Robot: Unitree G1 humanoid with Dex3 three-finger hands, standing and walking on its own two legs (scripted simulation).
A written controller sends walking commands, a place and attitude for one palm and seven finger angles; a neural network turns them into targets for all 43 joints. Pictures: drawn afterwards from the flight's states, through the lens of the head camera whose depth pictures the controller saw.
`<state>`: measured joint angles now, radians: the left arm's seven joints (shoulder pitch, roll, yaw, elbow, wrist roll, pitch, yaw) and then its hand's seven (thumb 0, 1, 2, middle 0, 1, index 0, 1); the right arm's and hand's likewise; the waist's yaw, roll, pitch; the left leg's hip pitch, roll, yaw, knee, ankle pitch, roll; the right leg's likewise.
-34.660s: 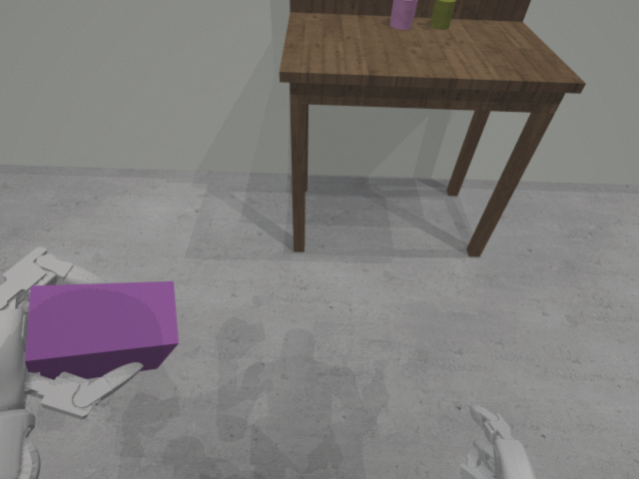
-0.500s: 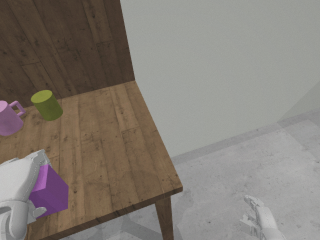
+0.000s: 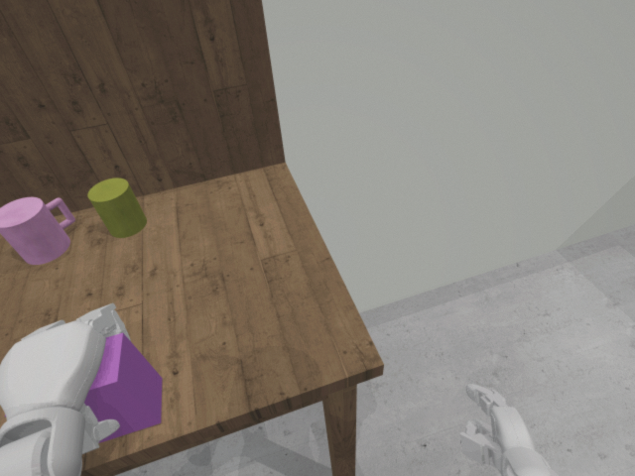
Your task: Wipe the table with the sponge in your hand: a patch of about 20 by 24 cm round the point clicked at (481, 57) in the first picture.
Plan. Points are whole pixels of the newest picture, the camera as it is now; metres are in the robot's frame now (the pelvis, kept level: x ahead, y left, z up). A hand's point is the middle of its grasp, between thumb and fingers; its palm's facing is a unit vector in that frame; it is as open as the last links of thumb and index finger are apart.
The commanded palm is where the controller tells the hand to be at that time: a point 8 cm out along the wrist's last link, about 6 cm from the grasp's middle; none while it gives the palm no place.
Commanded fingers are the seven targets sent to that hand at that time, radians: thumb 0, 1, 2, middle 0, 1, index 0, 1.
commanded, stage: lift the sponge slowly off the table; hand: left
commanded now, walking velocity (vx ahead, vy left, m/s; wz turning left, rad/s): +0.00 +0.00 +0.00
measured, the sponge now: (102, 400) +0.17 +0.29 +0.05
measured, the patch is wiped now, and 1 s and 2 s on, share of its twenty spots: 1.00 1.00 1.00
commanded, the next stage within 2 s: bring the sponge back beside the body in 1.82 s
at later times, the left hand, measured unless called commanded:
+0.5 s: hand (86, 381) +0.16 +0.27 +0.11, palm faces +0.07 -0.11 -0.99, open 10.2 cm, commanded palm +0.13 +0.27 +0.17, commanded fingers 0.00 0.10 1.30 -1.20 -1.60 -1.20 -1.60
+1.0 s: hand (74, 359) +0.17 +0.27 +0.14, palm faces +0.07 -0.06 -1.00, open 10.2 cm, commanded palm +0.13 +0.28 +0.21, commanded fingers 0.00 0.10 1.30 -1.20 -1.60 -1.20 -1.60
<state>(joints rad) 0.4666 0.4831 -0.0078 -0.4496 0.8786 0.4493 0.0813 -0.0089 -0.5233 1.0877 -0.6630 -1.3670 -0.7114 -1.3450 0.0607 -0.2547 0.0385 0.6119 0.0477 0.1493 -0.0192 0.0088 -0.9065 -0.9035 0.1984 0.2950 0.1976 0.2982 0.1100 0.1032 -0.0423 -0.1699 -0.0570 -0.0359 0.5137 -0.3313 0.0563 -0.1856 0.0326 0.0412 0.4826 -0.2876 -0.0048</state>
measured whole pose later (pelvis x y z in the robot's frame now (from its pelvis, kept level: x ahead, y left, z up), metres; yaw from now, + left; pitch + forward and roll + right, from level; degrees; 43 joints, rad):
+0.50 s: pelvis +0.00 -0.02 +0.00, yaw +1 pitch -3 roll -1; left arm 0.47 0.54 0.00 -0.53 0.85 0.48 0.02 -0.01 -0.54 1.09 -0.70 -1.33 -0.74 -1.31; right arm 0.01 -0.27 0.05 0.61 0.04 0.16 -0.03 0.01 -0.91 -0.90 0.20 0.30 0.20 0.30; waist 0.14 0.11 0.00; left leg -0.09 -0.04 -0.05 0.46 -0.31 0.03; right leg -0.10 0.05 0.03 0.43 -0.27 -0.03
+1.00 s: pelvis -0.01 -0.04 +0.00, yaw +1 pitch -4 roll +0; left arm 0.36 0.64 0.08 -0.48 0.78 0.48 -0.07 -0.01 -0.54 1.09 -0.70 -1.33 -0.75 -1.31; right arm 0.02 -0.29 0.06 0.61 0.05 0.15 -0.07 0.01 -0.91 -0.90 0.20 0.30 0.20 0.30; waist 0.13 0.12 0.01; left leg -0.09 -0.02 -0.07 0.45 -0.29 0.01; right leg -0.11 0.06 0.01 0.44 -0.26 -0.05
